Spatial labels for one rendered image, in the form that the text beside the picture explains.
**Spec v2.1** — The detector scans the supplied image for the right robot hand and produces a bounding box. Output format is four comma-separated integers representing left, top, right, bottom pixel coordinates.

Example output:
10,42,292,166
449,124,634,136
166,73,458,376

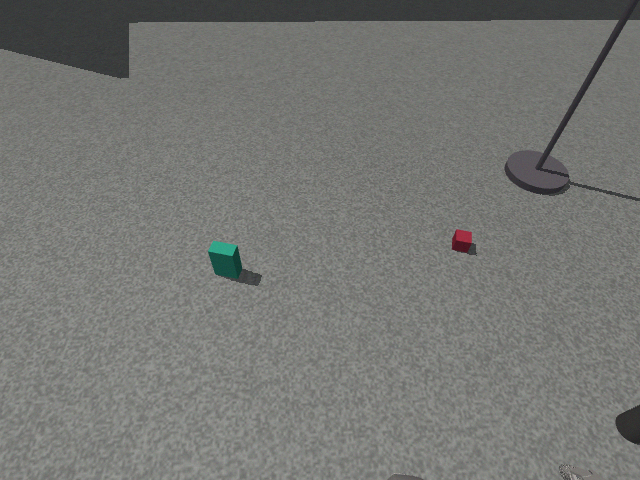
559,464,605,480

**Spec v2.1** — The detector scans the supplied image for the floor lamp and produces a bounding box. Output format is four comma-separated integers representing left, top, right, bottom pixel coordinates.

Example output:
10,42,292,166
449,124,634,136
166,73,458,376
505,0,639,194

